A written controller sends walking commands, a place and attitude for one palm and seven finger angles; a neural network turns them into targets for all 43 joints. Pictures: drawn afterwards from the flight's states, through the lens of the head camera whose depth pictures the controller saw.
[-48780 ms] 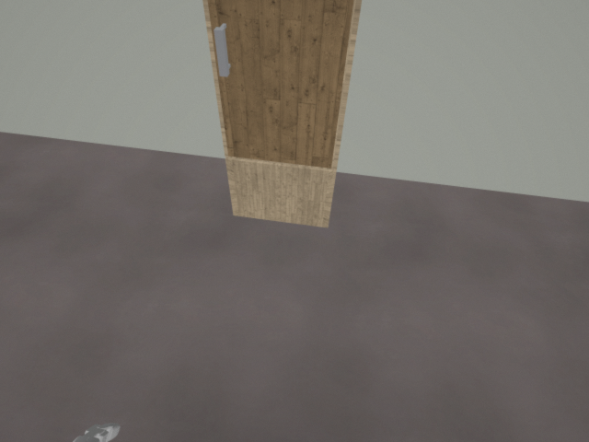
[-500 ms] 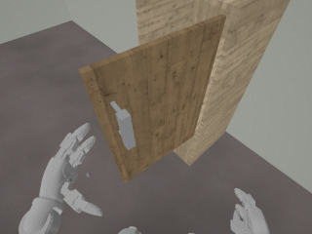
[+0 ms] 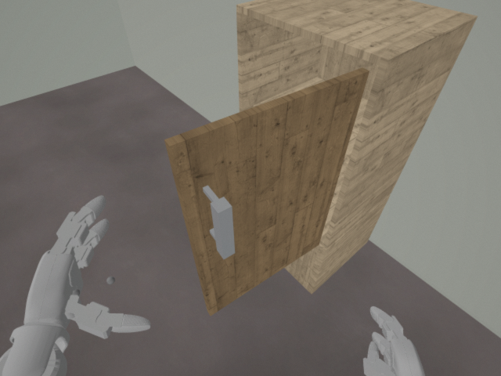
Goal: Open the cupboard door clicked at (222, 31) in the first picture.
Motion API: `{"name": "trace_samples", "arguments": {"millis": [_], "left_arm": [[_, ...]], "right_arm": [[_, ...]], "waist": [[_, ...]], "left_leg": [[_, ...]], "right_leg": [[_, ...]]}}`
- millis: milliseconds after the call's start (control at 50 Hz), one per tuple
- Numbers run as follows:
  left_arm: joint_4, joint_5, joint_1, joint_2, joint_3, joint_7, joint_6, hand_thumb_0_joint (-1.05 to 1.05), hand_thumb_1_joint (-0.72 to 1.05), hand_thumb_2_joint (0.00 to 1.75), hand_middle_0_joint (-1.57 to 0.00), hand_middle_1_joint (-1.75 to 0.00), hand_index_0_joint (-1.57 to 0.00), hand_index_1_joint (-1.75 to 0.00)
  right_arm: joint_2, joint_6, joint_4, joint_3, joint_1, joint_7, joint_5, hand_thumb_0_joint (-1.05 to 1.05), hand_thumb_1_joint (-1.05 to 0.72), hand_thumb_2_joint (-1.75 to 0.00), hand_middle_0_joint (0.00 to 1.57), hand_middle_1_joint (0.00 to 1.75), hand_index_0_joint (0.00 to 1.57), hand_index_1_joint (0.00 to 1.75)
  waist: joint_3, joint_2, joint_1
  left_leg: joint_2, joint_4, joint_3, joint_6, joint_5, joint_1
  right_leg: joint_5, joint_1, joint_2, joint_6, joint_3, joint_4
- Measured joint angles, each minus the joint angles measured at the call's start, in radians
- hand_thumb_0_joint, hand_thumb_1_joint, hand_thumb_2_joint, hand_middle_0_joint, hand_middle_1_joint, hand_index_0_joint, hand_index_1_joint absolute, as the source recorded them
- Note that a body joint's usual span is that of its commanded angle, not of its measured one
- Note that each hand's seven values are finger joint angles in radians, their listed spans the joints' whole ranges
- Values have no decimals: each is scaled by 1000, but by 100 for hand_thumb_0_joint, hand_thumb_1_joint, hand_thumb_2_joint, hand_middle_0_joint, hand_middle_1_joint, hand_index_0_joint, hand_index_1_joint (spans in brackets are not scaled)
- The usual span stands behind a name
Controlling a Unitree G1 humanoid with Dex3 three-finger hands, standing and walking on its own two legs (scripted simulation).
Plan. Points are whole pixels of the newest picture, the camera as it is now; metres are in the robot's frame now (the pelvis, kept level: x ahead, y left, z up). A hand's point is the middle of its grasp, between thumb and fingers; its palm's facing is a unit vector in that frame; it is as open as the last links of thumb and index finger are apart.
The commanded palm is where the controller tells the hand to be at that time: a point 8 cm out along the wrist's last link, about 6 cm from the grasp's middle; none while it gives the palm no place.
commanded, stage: draw the hand back to the body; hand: left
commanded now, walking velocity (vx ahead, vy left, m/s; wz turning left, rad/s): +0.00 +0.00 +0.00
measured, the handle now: (217, 222) +0.36 +0.10 +0.05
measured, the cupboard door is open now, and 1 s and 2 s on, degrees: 84 84 84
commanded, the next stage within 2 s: step back with the hand held close in 0.96 s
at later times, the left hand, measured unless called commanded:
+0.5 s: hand (69, 241) +0.23 +0.25 +0.17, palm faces +0.40 -0.82 -0.41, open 10.0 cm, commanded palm +0.18 +0.29 +0.19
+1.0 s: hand (66, 239) +0.22 +0.24 +0.18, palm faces +0.44 -0.81 -0.40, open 7.4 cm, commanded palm +0.17 +0.28 +0.19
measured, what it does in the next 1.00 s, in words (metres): stands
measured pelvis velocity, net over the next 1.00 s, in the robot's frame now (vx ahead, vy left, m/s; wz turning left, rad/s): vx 0.02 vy -0.02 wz -0.03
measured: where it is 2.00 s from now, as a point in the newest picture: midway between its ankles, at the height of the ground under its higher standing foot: outside the picture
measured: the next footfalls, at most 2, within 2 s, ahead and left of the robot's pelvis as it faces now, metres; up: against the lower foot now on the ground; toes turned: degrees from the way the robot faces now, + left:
none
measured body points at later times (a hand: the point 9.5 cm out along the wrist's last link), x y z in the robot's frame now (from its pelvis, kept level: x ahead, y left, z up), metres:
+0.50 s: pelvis +0.03 +0.00 +0.03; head +0.01 -0.02 +0.48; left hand +0.20 +0.29 +0.19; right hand +0.21 -0.22 -0.05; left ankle +0.01 +0.11 -0.71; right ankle +0.00 -0.13 -0.71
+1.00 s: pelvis +0.02 -0.02 +0.03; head +0.00 -0.04 +0.48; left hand +0.19 +0.28 +0.21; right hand +0.20 -0.24 -0.06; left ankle +0.01 +0.11 -0.71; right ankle +0.00 -0.13 -0.71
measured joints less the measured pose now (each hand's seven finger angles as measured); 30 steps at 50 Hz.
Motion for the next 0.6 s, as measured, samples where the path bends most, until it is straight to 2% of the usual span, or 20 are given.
{"name": "trace_samples", "arguments": {"millis": [80, 200, 400, 600], "left_arm": [[-24, 60, 32, -12, -17, 97, 21, -1, -25, 41, -16, -30, -17, -30], [-12, 96, 34, 5, -2, 151, 31, -1, -6, 49, -17, -30, -18, -30], [-34, 101, 34, 23, 78, 163, 17, 0, 29, 64, -19, -30, -19, -30], [-47, 94, 13, 40, 144, 156, 10, 0, 63, 79, -20, -30, -20, -30]], "right_arm": [[1, 15, 15, 0, -8, -4, -8, 1, -90, -90, 20, 30, 20, 30], [8, 29, 61, 0, -17, -12, -17, 1, -90, -90, 20, 30, 20, 30], [6, 36, 102, -14, -39, 5, -25, 1, -90, -90, 20, 30, 20, 30], [1, 52, 111, -32, -66, 16, -29, 1, -91, -90, 20, 30, 20, 30]], "waist": [[23, 7, 2], [55, 4, 12], [74, 12, 21], [88, 15, 34]], "left_leg": [[-4, -75, 9, 3, 30, 67], [-8, -177, 19, 4, 67, 164], [-8, -304, 33, 2, 103, 291], [-1, -369, 35, -7, 126, 349]], "right_leg": [[31, 63, -3, 2, 8, -72], [64, 152, -7, 4, 17, -163], [100, 268, -6, 3, 30, -279], [121, 323, 2, -4, 32, -339]]}}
